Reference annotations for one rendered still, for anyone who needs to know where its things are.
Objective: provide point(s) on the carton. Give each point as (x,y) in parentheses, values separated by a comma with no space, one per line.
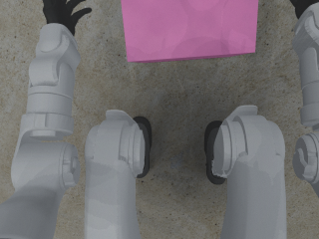
(180,30)

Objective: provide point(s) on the right robot upper arm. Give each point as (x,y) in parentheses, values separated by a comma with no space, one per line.
(305,159)

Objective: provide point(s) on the robot thigh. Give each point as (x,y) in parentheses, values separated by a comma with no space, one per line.
(256,193)
(110,185)

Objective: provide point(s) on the robot left forearm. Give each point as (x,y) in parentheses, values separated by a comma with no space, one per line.
(52,77)

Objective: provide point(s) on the robot right forearm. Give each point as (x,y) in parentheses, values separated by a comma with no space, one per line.
(306,45)

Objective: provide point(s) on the robot right hand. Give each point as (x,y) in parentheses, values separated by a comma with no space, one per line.
(302,5)

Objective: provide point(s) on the left robot thigh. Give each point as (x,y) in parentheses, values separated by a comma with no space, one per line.
(110,185)

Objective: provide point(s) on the robot left hand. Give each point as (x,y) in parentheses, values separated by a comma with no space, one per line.
(57,11)

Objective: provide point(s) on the right robot thigh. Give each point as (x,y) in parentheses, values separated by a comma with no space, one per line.
(256,193)

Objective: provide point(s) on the left robot upper arm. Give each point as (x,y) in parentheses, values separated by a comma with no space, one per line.
(42,173)

